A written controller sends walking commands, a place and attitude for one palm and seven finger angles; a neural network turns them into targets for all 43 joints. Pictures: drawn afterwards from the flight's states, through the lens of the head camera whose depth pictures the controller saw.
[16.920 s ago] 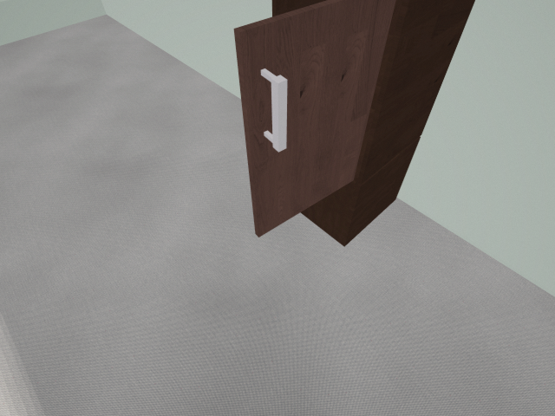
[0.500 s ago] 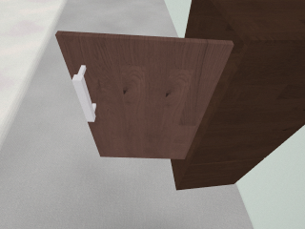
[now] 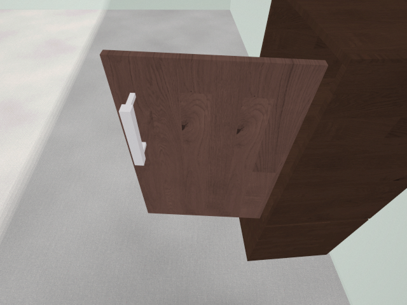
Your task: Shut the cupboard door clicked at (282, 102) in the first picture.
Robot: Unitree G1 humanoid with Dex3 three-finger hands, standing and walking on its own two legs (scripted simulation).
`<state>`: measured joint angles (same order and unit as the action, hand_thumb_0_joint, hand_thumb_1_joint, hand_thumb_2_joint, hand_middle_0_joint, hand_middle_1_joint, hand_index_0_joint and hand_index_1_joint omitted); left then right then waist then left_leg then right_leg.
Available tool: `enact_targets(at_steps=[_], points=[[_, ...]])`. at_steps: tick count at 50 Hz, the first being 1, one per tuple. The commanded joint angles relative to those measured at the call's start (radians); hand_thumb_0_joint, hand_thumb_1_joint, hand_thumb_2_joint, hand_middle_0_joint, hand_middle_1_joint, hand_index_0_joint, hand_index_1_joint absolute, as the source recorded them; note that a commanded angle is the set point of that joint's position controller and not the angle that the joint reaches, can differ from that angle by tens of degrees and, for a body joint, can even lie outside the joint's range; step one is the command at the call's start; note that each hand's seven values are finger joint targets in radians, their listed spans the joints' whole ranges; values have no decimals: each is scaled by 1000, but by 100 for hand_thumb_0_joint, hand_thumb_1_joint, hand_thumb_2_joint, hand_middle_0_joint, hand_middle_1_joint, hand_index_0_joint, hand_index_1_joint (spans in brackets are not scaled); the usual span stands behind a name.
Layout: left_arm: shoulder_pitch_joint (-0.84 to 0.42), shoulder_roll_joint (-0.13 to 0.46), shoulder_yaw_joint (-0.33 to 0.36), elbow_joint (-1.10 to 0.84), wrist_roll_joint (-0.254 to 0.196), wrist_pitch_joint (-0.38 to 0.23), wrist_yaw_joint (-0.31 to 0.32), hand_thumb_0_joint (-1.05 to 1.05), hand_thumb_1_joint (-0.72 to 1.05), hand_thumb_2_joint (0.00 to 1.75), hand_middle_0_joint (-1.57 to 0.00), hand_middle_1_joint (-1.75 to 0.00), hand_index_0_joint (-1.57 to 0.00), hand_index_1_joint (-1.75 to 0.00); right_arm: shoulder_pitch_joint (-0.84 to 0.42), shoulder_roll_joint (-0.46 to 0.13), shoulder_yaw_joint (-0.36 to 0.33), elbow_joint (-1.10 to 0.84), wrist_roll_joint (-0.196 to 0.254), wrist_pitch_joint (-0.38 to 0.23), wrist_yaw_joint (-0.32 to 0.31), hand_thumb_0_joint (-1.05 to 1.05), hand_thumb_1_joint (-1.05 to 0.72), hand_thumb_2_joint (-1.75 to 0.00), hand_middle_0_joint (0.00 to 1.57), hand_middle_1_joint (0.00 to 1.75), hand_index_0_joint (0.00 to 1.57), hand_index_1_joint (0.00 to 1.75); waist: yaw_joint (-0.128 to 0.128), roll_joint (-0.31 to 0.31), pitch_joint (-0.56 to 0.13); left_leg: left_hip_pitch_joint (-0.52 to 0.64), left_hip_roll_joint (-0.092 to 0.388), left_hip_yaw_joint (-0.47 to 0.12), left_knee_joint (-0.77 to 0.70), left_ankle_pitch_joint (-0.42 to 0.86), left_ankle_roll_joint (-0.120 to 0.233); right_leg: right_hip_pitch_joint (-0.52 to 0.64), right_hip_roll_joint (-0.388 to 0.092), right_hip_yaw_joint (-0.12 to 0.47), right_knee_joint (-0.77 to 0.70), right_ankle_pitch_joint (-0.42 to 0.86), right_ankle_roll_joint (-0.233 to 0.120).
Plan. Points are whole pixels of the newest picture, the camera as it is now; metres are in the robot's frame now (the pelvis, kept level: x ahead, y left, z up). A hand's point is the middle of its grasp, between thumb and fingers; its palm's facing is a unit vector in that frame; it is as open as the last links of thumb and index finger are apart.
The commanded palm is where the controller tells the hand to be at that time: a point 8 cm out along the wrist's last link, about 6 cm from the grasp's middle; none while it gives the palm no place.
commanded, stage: come to a stop and stand still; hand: left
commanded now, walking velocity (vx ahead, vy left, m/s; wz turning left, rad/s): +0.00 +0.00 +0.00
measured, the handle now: (136, 131) +0.43 +0.18 +0.10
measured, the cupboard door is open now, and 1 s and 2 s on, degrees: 83 83 83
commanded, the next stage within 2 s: look again from close up in 0.28 s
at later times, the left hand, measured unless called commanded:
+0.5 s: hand out of the picture +0.01 +0.17 -0.16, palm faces -0.02 -0.98 -0.21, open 7.4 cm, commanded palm none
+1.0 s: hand out of the picture +0.03 +0.13 -0.16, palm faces +0.00 -0.98 -0.20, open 7.3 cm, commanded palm none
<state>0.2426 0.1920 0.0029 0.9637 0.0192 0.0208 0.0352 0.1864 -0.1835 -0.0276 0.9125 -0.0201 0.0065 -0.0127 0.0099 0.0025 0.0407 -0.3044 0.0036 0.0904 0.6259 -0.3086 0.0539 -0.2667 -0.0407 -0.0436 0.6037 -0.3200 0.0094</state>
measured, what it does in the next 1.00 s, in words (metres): shifts its weight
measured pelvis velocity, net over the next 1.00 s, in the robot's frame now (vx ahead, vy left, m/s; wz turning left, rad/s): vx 0.03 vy -0.04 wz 0.00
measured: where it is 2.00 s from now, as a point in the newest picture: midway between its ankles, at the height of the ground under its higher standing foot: outside the picture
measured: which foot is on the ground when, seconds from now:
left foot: down 0.00-1.00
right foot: down 0.00-1.00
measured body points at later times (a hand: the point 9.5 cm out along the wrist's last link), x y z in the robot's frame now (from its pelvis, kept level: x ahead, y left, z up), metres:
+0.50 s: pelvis +0.00 -0.01 +0.01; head +0.02 -0.02 +0.46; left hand +0.01 +0.22 -0.14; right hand +0.01 -0.24 -0.15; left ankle +0.02 +0.08 -0.73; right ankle +0.00 -0.14 -0.73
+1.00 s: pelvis +0.03 -0.04 +0.02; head +0.04 -0.05 +0.46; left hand +0.03 +0.18 -0.14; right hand +0.03 -0.26 -0.15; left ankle +0.02 +0.08 -0.73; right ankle +0.00 -0.14 -0.73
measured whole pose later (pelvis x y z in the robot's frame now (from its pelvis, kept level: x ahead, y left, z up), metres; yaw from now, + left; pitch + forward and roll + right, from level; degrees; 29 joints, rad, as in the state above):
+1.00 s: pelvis +0.03 -0.04 +0.02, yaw +0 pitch +0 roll +1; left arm 0.28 0.15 -0.02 1.12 0.01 -0.02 0.03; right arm 0.26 -0.15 0.01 1.14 -0.02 -0.02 -0.02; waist 0.00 0.00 0.03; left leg -0.16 0.02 0.08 0.40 -0.23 -0.01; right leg -0.16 -0.01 -0.05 0.46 -0.29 -0.03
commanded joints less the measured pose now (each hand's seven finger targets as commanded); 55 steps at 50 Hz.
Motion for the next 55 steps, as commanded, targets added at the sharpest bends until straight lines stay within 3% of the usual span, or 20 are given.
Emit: enact_targets(at_steps=[1, 3, 8, 15, 19, 30, 48, 51, 55], points=[[49, 103, 15, -52, 4, -16, -1, 0, 90, 90, -20, -30, -20, -30, 27, -127, -14, -79, 3, -19, -2, 0, -90, -90, 20, 30, 20, 30, -4, 50, 20, -25, 128, -200, -285, -47, 13, -25, -16, 52, -97, -15, -47], [53, 105, 13, -51, 6, -15, -5, 0, 90, 90, -20, -30, -20, -30, 31, -136, -14, -74, 1, -17, 2, 0, -90, -90, 20, 30, 20, 30, -5, 37, 50, -52, 122, -208, -334, -172, 9, -37, -18, 60, -113, -34, -45], [67, 109, 10, -39, 4, -26, -7, 0, 90, 90, -20, -30, -20, -30, 62, -123, -9, -45, 1, -26, 5, 0, -90, -90, 20, 30, 20, 30, -7, -13, 14, -4, 106, -183, -333, -118, 5, -27, -41, 78, -156, -17, -43], [74, 112, 2, 9, 0, -36, -8, 0, 90, 90, -20, -30, -20, -30, 87, -120, 7, 23, 4, -36, 3, 0, -90, -90, 20, 30, 20, 30, -8, -9, -1, 48, 97, -154, -325, -8, -1, -11, -61, 91, -188, 29, -42], [82, 111, 0, 43, -4, -41, -6, 0, 90, 90, -20, -30, -20, -30, 107, -108, 15, 69, 7, -44, -1, 0, -90, -90, 20, 30, 20, 30, -7, -6, -28, 97, 98, -130, -302, 116, -5, 19, -69, 88, -194, 99, -40], [87, 88, -6, 111, -8, -45, -1, 0, 90, 90, -20, -30, -20, -30, 132, -76, 26, 161, 10, -42, -8, 0, -90, -90, 20, 30, 20, 30, -4, -8, 16, 107, 94, -105, -290, 162, -19, 31, -74, 93, -223, 126, -44], [102, 74, -3, 132, -8, -53, 2, 0, 90, 90, -20, -30, -20, -30, 132, -50, 27, 200, 9, -39, -17, 0, -90, -90, 20, 30, 20, 30, -4, -11, 12, 156, 101, -83, -276, 235, -33, 62, -75, 94, -236, 261, -50], [106, 75, -2, 132, -8, -55, 2, 0, 90, 90, -20, -30, -20, -30, 130, -52, 28, 199, 8, -39, -19, 0, -90, -90, 20, 30, 20, 30, -3, -14, -2, 164, 101, -80, -270, 255, -35, 80, -78, 93, -235, 309, -52], [107, 92, 11, 108, -7, -47, 11, 0, 90, 90, -20, -30, -20, -30, 114, -56, 16, 175, 12, -31, -23, 0, -90, -90, 20, 30, 20, 30, 4, 9, -12, 165, 106, -74, -234, 377, -41, 80, -95, 108, -179, 466, -56]])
